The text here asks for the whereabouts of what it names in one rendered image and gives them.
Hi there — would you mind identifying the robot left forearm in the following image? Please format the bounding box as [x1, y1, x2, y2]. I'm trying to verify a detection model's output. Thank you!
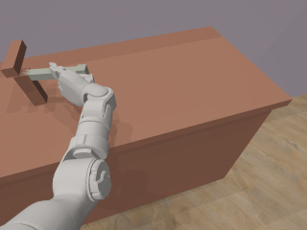
[52, 82, 117, 193]

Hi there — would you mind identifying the robot left upper arm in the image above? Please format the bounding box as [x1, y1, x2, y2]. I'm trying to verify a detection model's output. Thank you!
[0, 157, 111, 230]

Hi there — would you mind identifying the robot left hand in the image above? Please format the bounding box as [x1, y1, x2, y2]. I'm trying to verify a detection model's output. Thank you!
[49, 62, 95, 107]

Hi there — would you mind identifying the tap lever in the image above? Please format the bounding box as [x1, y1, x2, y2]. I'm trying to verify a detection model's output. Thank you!
[23, 64, 89, 81]

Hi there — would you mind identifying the counter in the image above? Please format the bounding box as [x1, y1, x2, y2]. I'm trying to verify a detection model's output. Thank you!
[0, 26, 292, 226]

